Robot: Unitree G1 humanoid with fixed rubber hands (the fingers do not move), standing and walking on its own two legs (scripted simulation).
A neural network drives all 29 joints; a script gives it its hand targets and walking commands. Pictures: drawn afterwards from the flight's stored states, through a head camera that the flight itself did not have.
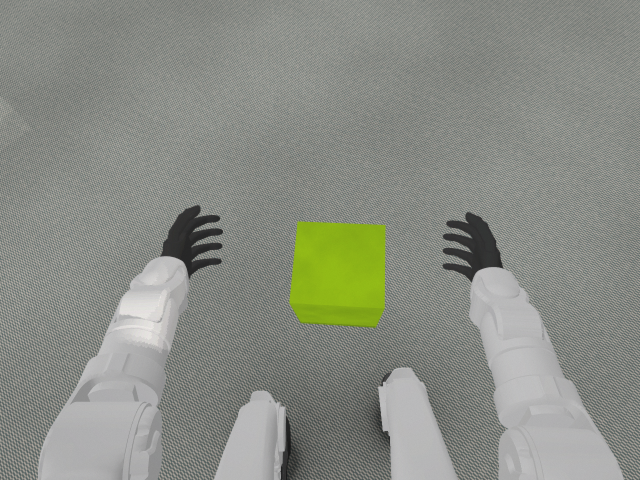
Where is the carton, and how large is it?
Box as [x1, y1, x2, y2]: [289, 221, 384, 327]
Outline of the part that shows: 298,221 289,302 301,322 375,327 384,308 384,225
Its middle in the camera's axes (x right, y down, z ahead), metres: +0.05 +0.09 +0.99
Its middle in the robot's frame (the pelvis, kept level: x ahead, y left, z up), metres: +0.51 -0.04 -0.54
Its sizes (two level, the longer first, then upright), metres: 0.210 0.200 0.250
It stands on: the floor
